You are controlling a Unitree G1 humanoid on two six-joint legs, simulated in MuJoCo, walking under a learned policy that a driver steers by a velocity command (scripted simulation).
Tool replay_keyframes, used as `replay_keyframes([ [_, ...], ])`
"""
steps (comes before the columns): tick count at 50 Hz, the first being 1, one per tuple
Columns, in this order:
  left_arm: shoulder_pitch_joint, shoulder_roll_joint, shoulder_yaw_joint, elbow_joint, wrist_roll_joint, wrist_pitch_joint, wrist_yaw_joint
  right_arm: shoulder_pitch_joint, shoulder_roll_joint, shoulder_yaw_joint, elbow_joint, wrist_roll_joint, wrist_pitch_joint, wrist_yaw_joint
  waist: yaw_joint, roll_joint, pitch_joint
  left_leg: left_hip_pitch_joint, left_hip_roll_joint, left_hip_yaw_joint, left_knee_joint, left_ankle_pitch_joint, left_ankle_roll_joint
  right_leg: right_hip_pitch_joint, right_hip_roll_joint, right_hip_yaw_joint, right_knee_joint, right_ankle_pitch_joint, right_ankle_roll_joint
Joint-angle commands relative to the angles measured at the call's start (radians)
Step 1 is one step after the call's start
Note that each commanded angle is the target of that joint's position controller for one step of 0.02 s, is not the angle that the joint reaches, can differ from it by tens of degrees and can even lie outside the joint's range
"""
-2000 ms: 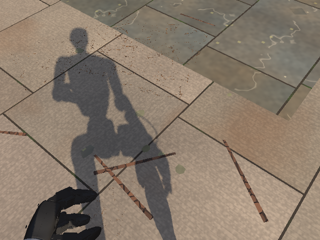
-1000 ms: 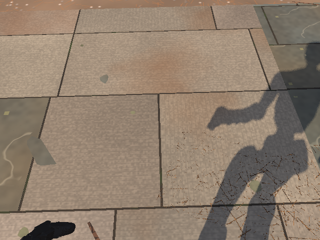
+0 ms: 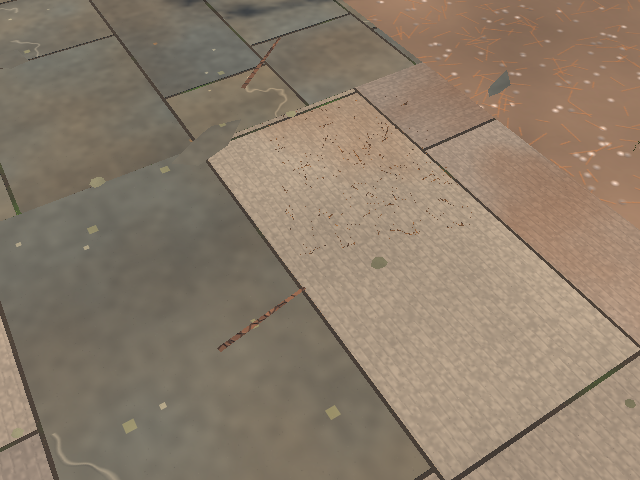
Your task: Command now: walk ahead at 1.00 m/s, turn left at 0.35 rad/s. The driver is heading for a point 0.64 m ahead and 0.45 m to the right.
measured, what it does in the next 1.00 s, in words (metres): walks ahead, turning right: left foot, then right foot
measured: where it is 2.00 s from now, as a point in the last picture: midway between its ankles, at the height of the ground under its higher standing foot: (454, 165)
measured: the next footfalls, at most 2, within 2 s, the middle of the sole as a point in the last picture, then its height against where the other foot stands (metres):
left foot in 0.20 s outside the picture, level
right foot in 0.66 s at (364, 342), level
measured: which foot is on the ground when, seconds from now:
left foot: up 0.00-0.18, down 0.20-0.66, up 0.68-1.00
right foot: down 0.00-0.22, up 0.24-0.64, down 0.66-1.00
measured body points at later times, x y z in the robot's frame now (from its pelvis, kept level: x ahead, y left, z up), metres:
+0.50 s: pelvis +0.47 +0.05 +0.00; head +0.49 +0.05 +0.45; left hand +0.64 +0.30 -0.11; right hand +0.43 -0.24 -0.13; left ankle +0.34 +0.10 -0.74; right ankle +0.64 -0.10 -0.66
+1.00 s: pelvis +0.95 +0.00 -0.01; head +0.99 -0.01 +0.44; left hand +1.06 +0.28 -0.13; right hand +1.12 -0.30 -0.04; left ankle +1.21 +0.08 -0.70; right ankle +0.79 -0.01 -0.74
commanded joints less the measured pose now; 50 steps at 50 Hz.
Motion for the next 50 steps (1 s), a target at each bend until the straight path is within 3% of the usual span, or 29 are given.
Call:
replay_keyframes([
  [1,-0.064,0.095,0.01,-0.046,-0.011,-0.038,-0.009,-0.1,-0.004,0.025,-0.125,-0.001,-0.007,0.02,-0.068,-0.123,0.107,-0.133,0.058,-0.038,-0.196,0.122,-0.016,-0.019,-0.237,0.187,-0.322,0.13,-0.164],
  [5,-0.016,0.138,0.014,-0.008,-0.025,-0.039,-0.018,-0.191,0.008,0.041,-0.141,0.008,-0.013,0.042,-0.055,-0.096,0.142,0.134,0.044,0.131,-0.466,0.258,0.021,-0.066,-0.226,0.02,-0.432,0.431,-0.152],
  [7,0.027,0.181,0.02,0.018,-0.025,-0.032,-0.012,-0.164,-0.012,0.033,-0.123,-0.002,-0.012,0.023,-0.076,-0.129,0.088,0.21,-0.012,0.187,-0.518,0.187,0.052,0.081,-0.229,-0.031,-0.299,0.89,-0.139],
  [9,0.021,0.234,0.027,0.028,-0.021,-0.01,0.005,0.121,-0.064,0.003,-0.036,-0.007,-0.014,-0.004,-0.227,-0.178,-0.094,0.522,-0.078,0.189,-0.544,0.08,0.087,0.108,-0.239,-0.062,0.098,1.214,-0.12],
  [10,-0.005,0.223,0.023,0.013,-0.023,-0.002,0.011,0.316,-0.115,-0.021,0.028,-0.011,-0.015,-0.022,-0.322,-0.153,-0.186,0.773,-0.035,0.128,-0.584,0.055,0.103,-0.036,-0.195,-0.064,0.405,1.063,-0.107],
  [11,0.056,0.075,-0.008,-0.028,-0.019,0.0,-0.003,0.368,-0.206,-0.047,0.051,-0.027,-0.018,-0.044,-0.241,0.078,-0.295,1.026,0.227,-0.22,-0.619,-0.267,0.127,-0.331,-0.081,-0.037,0.813,0.224,-0.098],
  [12,0.088,0.063,-0.012,-0.074,-0.033,-0.007,-0.008,0.359,-0.251,-0.058,0.029,-0.009,-0.015,-0.051,-0.186,0.2,-0.439,1.102,0.401,-0.729,-0.813,-0.396,0.177,-0.533,0.04,0.121,1.055,-0.183,-0.099],
  [13,-0.045,0.127,0.003,-0.098,-0.03,-0.01,0.0,0.308,-0.204,-0.059,0.047,0.005,-0.016,-0.054,-0.193,0.075,-0.286,1.022,0.346,-0.658,-0.866,-0.302,0.175,-0.658,-0.014,0.164,1.082,-0.084,-0.115],
  [14,-0.087,0.097,-0.008,-0.102,-0.035,-0.013,-0.001,0.263,-0.144,-0.047,0.064,0.009,-0.028,-0.058,-0.154,0.008,-0.114,0.848,0.33,-0.479,-0.873,-0.146,0.169,-0.67,-0.054,0.147,1.015,-0.004,-0.112],
  [15,-0.09,0.073,-0.017,-0.087,-0.028,-0.007,-0.006,0.223,-0.095,-0.038,0.072,0.004,-0.041,-0.054,-0.109,-0.049,-0.036,0.694,0.29,-0.371,-0.895,-0.044,0.141,-0.612,-0.088,0.152,0.938,0.02,-0.107],
  [16,-0.069,0.06,-0.018,-0.07,-0.017,0.011,-0.015,0.186,-0.054,-0.025,0.08,0.005,-0.052,-0.055,-0.062,-0.06,0.002,0.571,0.244,-0.275,-0.929,0.003,0.102,-0.537,-0.11,0.164,0.888,0.032,-0.102],
  [17,-0.027,0.042,-0.022,-0.056,-0.012,0.03,-0.027,0.182,-0.034,-0.018,0.085,0.009,-0.061,-0.056,-0.032,-0.003,0.001,0.503,0.247,-0.228,-0.967,0.014,0.098,-0.481,-0.121,0.171,0.853,0.038,-0.09],
  [19,-0.086,0.027,-0.02,-0.063,-0.008,0.058,-0.041,0.207,-0.009,-0.013,0.116,0.029,-0.085,-0.049,-0.025,0.005,0.07,0.46,0.23,-0.131,-1.038,0.077,0.073,-0.522,-0.137,0.167,0.796,0.071,-0.078],
  [21,-0.213,0.017,-0.023,-0.102,-0.016,0.064,-0.047,0.234,-0.008,-0.013,0.134,0.029,-0.099,-0.044,-0.048,-0.012,0.126,0.457,0.192,0.003,-1.092,0.235,0.032,-0.589,-0.128,0.136,0.705,0.185,-0.077],
  [25,-0.365,-0.007,-0.044,-0.148,-0.029,0.047,-0.068,0.253,-0.002,-0.001,0.155,0.033,-0.117,-0.047,-0.06,-0.033,0.137,0.471,0.13,0.231,-1.119,0.611,-0.036,-0.488,-0.07,-0.013,0.422,0.436,-0.112],
  [27,-0.414,-0.005,-0.05,-0.159,-0.029,0.042,-0.078,0.292,-0.032,-0.002,0.174,0.036,-0.123,-0.06,-0.067,-0.043,0.129,0.552,0.151,0.271,-1.112,0.86,-0.067,-0.419,-0.02,-0.078,0.309,0.508,-0.144],
  [29,-0.362,0.034,-0.042,-0.141,-0.022,0.045,-0.077,0.302,-0.088,-0.012,0.173,0.028,-0.11,-0.088,-0.028,0.019,0.058,0.698,0.176,0.3,-0.962,1.259,-0.103,-0.348,0.061,-0.13,0.271,0.439,-0.171],
  [31,-0.121,0.108,-0.014,-0.075,-0.018,0.054,-0.067,0.255,-0.136,-0.028,0.154,0.01,-0.073,-0.115,0.106,0.065,-0.071,0.718,0.21,0.294,-0.612,1.503,-0.12,-0.109,0.134,-0.135,0.284,0.302,-0.205],
  [32,0.114,0.157,0.013,-0.008,-0.016,0.057,-0.054,0.184,-0.158,-0.036,0.129,-0.002,-0.056,-0.119,0.218,0.065,-0.151,0.605,0.224,0.272,-0.302,1.462,-0.116,0.115,0.122,-0.061,0.275,0.226,-0.253],
  [33,0.237,0.199,0.044,0.027,-0.029,0.06,-0.032,0.133,-0.152,-0.042,0.125,-0.001,-0.046,-0.106,0.279,-0.041,-0.159,0.428,0.102,0.293,0.163,0.85,-0.106,0.269,0.064,0.041,0.191,0.167,-0.315],
  [34,0.151,0.272,0.061,0.029,-0.029,0.075,-0.018,0.149,0.032,0.006,0.052,-0.016,-0.072,-0.084,0.108,-0.334,-0.123,-0.059,-0.062,0.198,0.554,-0.245,-0.137,0.485,-0.097,0.352,0.294,0.371,-0.41],
  [35,0.069,0.314,0.077,-0.029,-0.024,0.083,-0.012,0.187,0.005,0.022,-0.031,0.016,-0.095,-0.077,0.073,-0.285,-0.315,-0.27,-0.05,-0.012,0.63,-0.243,-0.13,0.615,-0.245,0.806,0.016,-0.007,-0.574],
  [36,0.012,0.234,0.068,-0.061,-0.022,0.083,-0.001,0.117,-0.039,0.028,-0.033,0.001,-0.115,-0.07,0.068,-0.077,-0.18,-0.292,0.017,-0.054,0.49,-0.131,-0.096,0.463,-0.257,0.883,-0.16,-0.209,-0.514],
  [37,-0.03,0.171,0.053,-0.048,-0.02,0.08,0.003,0.099,-0.05,0.026,-0.029,0.0,-0.119,-0.062,0.0,0.033,-0.039,-0.236,0.063,-0.043,0.353,-0.063,-0.089,0.256,-0.232,0.81,-0.201,-0.194,-0.458],
  [39,-0.071,0.147,0.041,-0.048,-0.022,0.052,0.008,0.094,-0.031,0.035,-0.033,-0.031,-0.078,-0.063,-0.084,0.087,0.068,-0.097,0.112,-0.032,0.206,-0.092,-0.123,-0.04,-0.141,0.65,-0.209,-0.011,-0.415],
  [42,-0.099,0.158,0.041,-0.06,-0.03,0.014,0.0,-0.001,0.003,0.052,-0.091,-0.031,-0.031,-0.052,-0.103,0.037,0.126,0.052,0.152,0.039,-0.099,-0.035,-0.164,-0.315,-0.031,0.478,-0.261,0.118,-0.39],
  [46,-0.072,0.178,0.063,-0.071,-0.042,0.004,-0.014,-0.149,0.042,0.069,-0.143,0.02,-0.036,-0.032,-0.014,-0.057,0.081,0.26,0.1,0.084,-0.485,0.358,-0.158,-0.311,0.035,0.409,-0.246,0.298,-0.291],
  [48,-0.038,0.189,0.072,-0.069,-0.044,0.009,-0.015,-0.17,0.013,0.06,-0.151,0.026,-0.04,-0.036,0.016,-0.089,0.051,0.27,0.076,0.073,-0.578,0.37,-0.144,-0.171,0.008,0.44,-0.192,0.397,-0.262],
  [50,-0.035,0.204,0.079,-0.075,-0.037,0.015,-0.005,-0.121,-0.031,0.041,-0.137,0.022,-0.047,-0.047,-0.005,-0.102,0.005,0.334,0.043,0.053,-0.661,0.279,-0.133,-0.047,-0.009,0.472,-0.067,0.534,-0.224],
])
Velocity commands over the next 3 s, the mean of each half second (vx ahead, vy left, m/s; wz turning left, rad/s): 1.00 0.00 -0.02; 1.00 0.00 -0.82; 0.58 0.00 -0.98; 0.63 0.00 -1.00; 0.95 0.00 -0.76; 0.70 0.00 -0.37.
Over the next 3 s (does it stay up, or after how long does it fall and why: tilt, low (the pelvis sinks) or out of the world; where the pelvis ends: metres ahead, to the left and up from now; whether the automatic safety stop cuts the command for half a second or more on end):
stays up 1.26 -1.08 0.01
